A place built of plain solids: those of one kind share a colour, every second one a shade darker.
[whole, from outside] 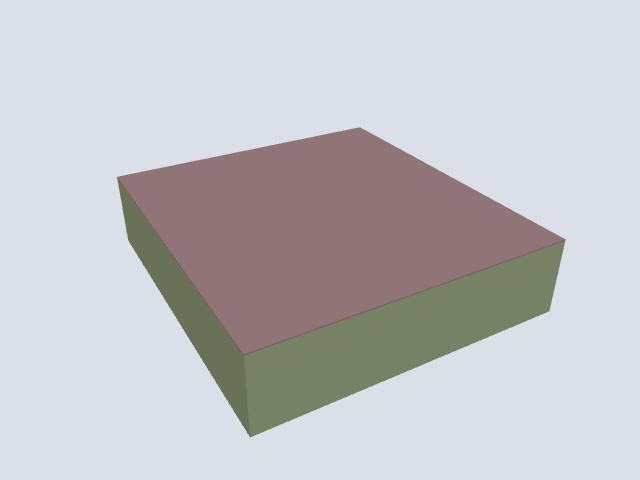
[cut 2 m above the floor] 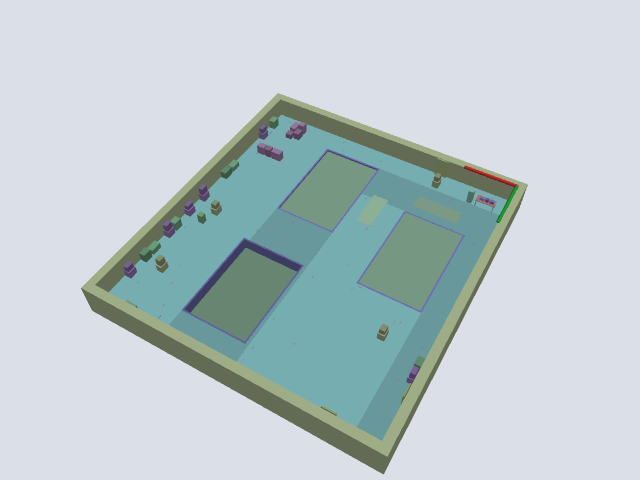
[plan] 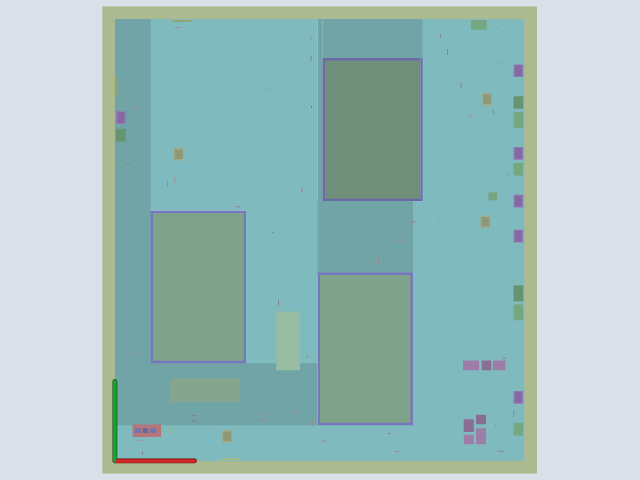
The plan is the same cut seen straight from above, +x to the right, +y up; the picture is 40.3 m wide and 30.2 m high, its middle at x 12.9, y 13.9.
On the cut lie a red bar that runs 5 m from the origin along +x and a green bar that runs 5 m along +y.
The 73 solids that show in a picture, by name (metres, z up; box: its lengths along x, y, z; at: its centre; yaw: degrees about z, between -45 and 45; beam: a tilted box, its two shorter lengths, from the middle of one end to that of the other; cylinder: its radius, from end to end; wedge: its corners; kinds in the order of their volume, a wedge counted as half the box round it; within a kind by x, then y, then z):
{
 "floor_deck_1": {"box": [2.25, 21.65, 1.3], "at": [1.12, 16.98, -0.65]},
 "floor_deck_2": {"box": [6.0, 12.05, 1.3], "at": [5.25, 21.77, -0.65]},
 "floor_deck_3": {"box": [12.75, 3.9, 1.3], "at": [6.38, 4.2, -0.65]},
 "floor_deck_4": {"box": [4.5, 21.65, 1.3], "at": [10.5, 16.98, -0.65]},
 "floor_deck_5": {"box": [25.75, 2.25, 1.3], "at": [12.88, 1.12, -0.65]},
 "floor_deck_6": {"box": [0.3, 11.45, 1.3], "at": [12.9, 22.07, -0.65]},
 "floor_deck_7": {"box": [6.0, 4.5, 1.3], "at": [15.75, 14.1, -0.65]},
 "floor_deck_8": {"box": [6.3, 2.45, 1.3], "at": [16.2, 26.57, -0.65]},
 "floor_deck_9": {"box": [7.0, 14.1, 1.3], "at": [22.25, 9.3, -0.65]},
 "floor_deck_10": {"box": [6.4, 11.45, 1.3], "at": [22.55, 22.07, -0.65]},
 "wall_1": {"box": [0.8, 27.8, 6.94], "at": [-0.4, 13.9, 2.17]},
 "wall_2": {"box": [27.35, 0.8, 6.94], "at": [12.88, -0.4, 2.17]},
 "wall_3": {"box": [27.35, 0.8, 6.94], "at": [12.88, 28.2, 2.17]},
 "wall_4": {"box": [0.8, 27.8, 6.94], "at": [26.15, 13.9, 2.17]},
 "floor_lift_1": {"box": [5.7, 9.3, 1.3], "at": [5.25, 10.95, -0.65]},
 "floor_lift_2": {"box": [5.7, 9.3, 1.11], "at": [15.75, 7.05, -0.74]},
 "floor_lift_3": {"box": [6.0, 8.7, 0.13], "at": [16.2, 20.85, -1.23]},
 "ceil_1": {"box": [27.35, 29.4, 0.1], "at": [12.88, 13.9, 5.59]},
 "floor_trim_1": {"box": [0.15, 9.3, 1.3], "at": [2.33, 10.95, -0.65]},
 "floor_trim_2": {"box": [5.85, 0.15, 1.3], "at": [5.18, 15.68, -0.65]},
 "floor_trim_3": {"box": [6.0, 0.15, 1.3], "at": [5.25, 6.22, -0.65]},
 "floor_trim_4": {"box": [0.15, 9.45, 1.3], "at": [8.18, 11.02, -0.65]},
 "floor_trim_5": {"box": [0.15, 9.3, 1.3], "at": [12.82, 7.05, -0.65]},
 "floor_trim_6": {"box": [0.15, 8.7, 1.3], "at": [13.12, 20.85, -0.65]},
 "floor_trim_7": {"box": [5.85, 0.15, 1.3], "at": [15.68, 11.78, -0.65]},
 "floor_trim_8": {"box": [6.0, 0.15, 1.3], "at": [15.75, 2.33, -0.65]},
 "floor_trim_9": {"box": [6.15, 0.15, 1.3], "at": [16.13, 25.27, -0.65]},
 "floor_trim_10": {"box": [6.3, 0.15, 1.3], "at": [16.2, 16.43, -0.65]},
 "floor_trim_11": {"box": [0.15, 9.45, 1.3], "at": [18.68, 7.12, -0.65]},
 "floor_trim_12": {"box": [0.15, 8.85, 1.3], "at": [19.27, 20.92, -0.65]},
 "case_wall_1": {"box": [0.62, 0.8, 1.1], "at": [0.37, 20.5, 0.55]},
 "case_wall_2": {"box": [1.0, 0.62, 0.74], "at": [22.9, 27.43, 0.37]},
 "case_wall_3": {"box": [0.62, 0.8, 0.92], "at": [25.38, 2.0, 0.46]},
 "case_wall_4": {"box": [0.62, 1.0, 0.56], "at": [25.38, 9.35, 0.28]},
 "case_wall_5": {"box": [0.62, 1.0, 0.74], "at": [25.38, 10.55, 0.37]},
 "case_wall_6": {"box": [0.62, 0.8, 0.92], "at": [25.38, 18.35, 0.46]},
 "case_wall_7": {"box": [0.62, 1.0, 0.56], "at": [25.38, 21.45, 0.28]},
 "case_wall_8": {"box": [0.62, 0.8, 0.92], "at": [25.38, 22.55, 0.46]},
 "stack_wall_1": {"box": [0.62, 0.8, 0.74], "at": [0.37, 21.6, 0.37]},
 "stack_wall_2": {"box": [0.42, 0.68, 0.74], "at": [0.37, 21.6, 1.11]},
 "stack_wall_3": {"box": [0.62, 0.8, 0.74], "at": [25.38, 4.0, 0.37]},
 "stack_wall_4": {"box": [0.42, 0.68, 0.56], "at": [25.38, 4.0, 1.02]},
 "stack_wall_5": {"box": [0.62, 0.8, 0.74], "at": [25.38, 14.15, 0.37]},
 "stack_wall_6": {"box": [0.42, 0.68, 0.74], "at": [25.38, 14.15, 1.11]},
 "stack_wall_7": {"box": [0.62, 0.8, 0.74], "at": [25.38, 16.35, 0.37]},
 "stack_wall_8": {"box": [0.42, 0.68, 0.5], "at": [25.38, 16.35, 0.99]},
 "stack_wall_9": {"box": [0.62, 0.8, 0.74], "at": [25.38, 19.35, 0.37]},
 "stack_wall_10": {"box": [0.42, 0.68, 0.74], "at": [25.38, 19.35, 1.11]},
 "stack_wall_11": {"box": [0.62, 0.8, 0.74], "at": [25.38, 24.55, 0.37]},
 "stack_wall_12": {"box": [0.42, 0.68, 0.56], "at": [25.38, 24.55, 1.02]},
 "case_cases_1": {"box": [0.62, 0.6, 1.1], "at": [22.26, 1.35, 0.55]},
 "case_cases_2": {"box": [0.62, 0.8, 0.74], "at": [22.26, 2.22, 0.37]},
 "case_cases_3": {"box": [1.0, 0.62, 0.92], "at": [22.4, 6.01, 0.46]},
 "case_cases_4": {"box": [0.62, 1.0, 0.74], "at": [23.03, 1.55, 0.37]},
 "case_cases_5": {"box": [0.62, 0.6, 0.56], "at": [23.03, 2.61, 0.28]},
 "case_cases_6": {"box": [0.6, 0.62, 0.92], "at": [23.37, 6.01, 0.46]},
 "case_cases_7": {"box": [0.8, 0.62, 0.92], "at": [24.18, 6.01, 0.46]},
 "stack_stray_1": {"box": [0.62, 0.8, 0.74], "at": [4.01, 19.3, 0.37]},
 "stack_stray_2": {"box": [0.5, 0.6, 0.5], "at": [4.01, 19.3, 0.99]},
 "stack_stray_3": {"box": [0.62, 0.8, 0.74], "at": [7.06, 1.55, 0.37]},
 "stack_stray_4": {"box": [0.5, 0.6, 0.56], "at": [7.06, 1.55, 1.02]},
 "stack_stray_5": {"box": [0.62, 0.8, 0.74], "at": [23.31, 15.05, 0.37]},
 "stack_stray_6": {"box": [0.5, 0.6, 0.56], "at": [23.31, 15.05, 1.02]},
 "stack_stray_7": {"box": [0.62, 0.8, 0.74], "at": [23.41, 22.75, 0.37]},
 "stack_stray_8": {"box": [0.5, 0.6, 0.74], "at": [23.41, 22.75, 1.11]},
 "scenery_1": {"box": [0.12, 1.2, 2.5], "at": [0.12, 23.55, 1.25]},
 "scenery_2": {"box": [1.2, 0.12, 2.4], "at": [4.2, 27.68, 1.2]},
 "scenery_3": {"box": [1.2, 0.12, 2.8], "at": [7.25, 0.12, 1.4]},
 "vinyl_1": {"box": [4.35, 1.5, 0.05], "at": [5.66, 4.46, -0.02]},
 "vinyl_2": {"box": [1.5, 3.7, 0.05], "at": [10.89, 7.56, -0.02]},
 "chairs_props_1": {"box": [0.48, 0.52, 1.42], "at": [3.49, 1.9, 0.71]},
 "chairs_stray_1": {"box": [0.54, 0.5, 0.98], "at": [23.77, 16.65, 0.49]},
 "table_props_1": {"box": [1.8, 0.8, 0.05], "at": [2.0, 1.9, 0.76]}
}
